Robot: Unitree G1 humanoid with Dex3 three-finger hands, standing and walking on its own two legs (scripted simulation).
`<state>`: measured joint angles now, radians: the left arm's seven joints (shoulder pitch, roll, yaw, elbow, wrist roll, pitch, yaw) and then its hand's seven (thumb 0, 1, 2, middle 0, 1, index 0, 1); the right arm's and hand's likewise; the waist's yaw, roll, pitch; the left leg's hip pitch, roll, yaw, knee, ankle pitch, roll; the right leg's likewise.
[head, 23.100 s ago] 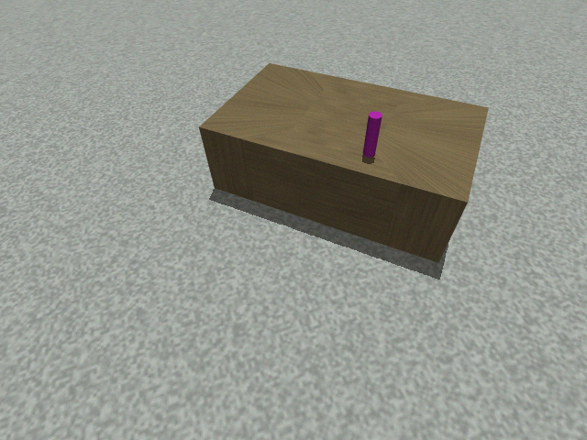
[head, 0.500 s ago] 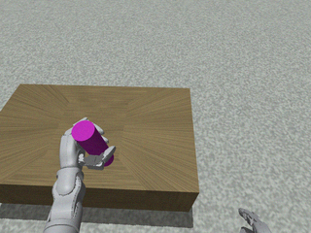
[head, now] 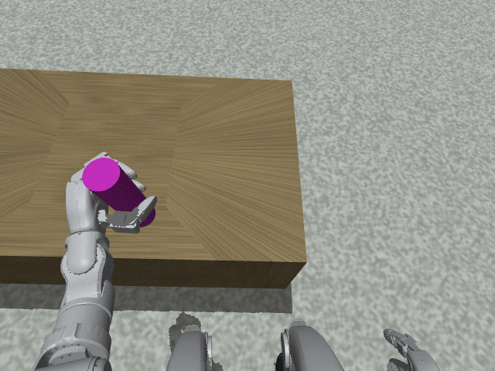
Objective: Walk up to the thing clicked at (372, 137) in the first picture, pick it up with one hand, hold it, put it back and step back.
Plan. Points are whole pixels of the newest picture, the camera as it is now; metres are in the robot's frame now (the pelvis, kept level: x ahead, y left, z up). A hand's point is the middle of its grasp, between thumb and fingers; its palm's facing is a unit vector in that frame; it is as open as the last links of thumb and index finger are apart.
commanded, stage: crouch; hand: left
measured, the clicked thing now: (125, 197) +0.39 +0.19 +0.02
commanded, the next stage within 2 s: lower in 0.82 s
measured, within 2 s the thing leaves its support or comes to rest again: neither
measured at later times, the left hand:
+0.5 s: hand (139, 194) +0.45 +0.20 -0.09, palm faces +0.16 -0.99 -0.02, open 7.7 cm
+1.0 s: hand (145, 195) +0.47 +0.20 -0.13, palm faces +0.15 -0.99 -0.04, open 7.7 cm
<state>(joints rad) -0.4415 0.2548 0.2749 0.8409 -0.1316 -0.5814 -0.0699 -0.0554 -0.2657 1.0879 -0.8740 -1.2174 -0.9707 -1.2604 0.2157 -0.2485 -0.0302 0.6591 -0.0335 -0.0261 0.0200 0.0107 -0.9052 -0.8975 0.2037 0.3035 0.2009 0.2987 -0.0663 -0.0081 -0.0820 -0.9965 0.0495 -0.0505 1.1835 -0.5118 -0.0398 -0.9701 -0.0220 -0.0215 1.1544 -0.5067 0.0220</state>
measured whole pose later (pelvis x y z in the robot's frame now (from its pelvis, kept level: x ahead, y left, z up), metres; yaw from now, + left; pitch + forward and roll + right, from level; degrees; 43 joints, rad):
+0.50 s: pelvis -0.02 +0.01 -0.09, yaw -2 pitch +30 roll -4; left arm -0.70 0.37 0.42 1.05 -0.08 -0.60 -0.10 -0.06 -0.27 1.09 -0.89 -1.20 -0.98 -1.25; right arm 0.21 -0.24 0.01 0.69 -0.05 0.03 0.04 0.01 -0.93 -0.90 0.20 0.30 0.20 0.30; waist -0.12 0.02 -0.17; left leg -1.48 0.05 -0.08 1.58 -0.63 -0.04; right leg -1.44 -0.01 -0.02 1.53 -0.61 0.03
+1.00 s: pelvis -0.03 +0.00 -0.14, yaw -3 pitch +33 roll -4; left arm -0.80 0.44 0.45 1.08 -0.06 -0.55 -0.10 -0.06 -0.27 1.09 -0.88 -1.21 -0.98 -1.25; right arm 0.19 -0.25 0.03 0.67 -0.06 0.03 0.04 0.01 -0.94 -0.91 0.20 0.30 0.20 0.30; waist -0.15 0.02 -0.17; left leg -1.66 0.05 -0.10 1.73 -0.65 -0.04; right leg -1.62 0.00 -0.03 1.68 -0.63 0.03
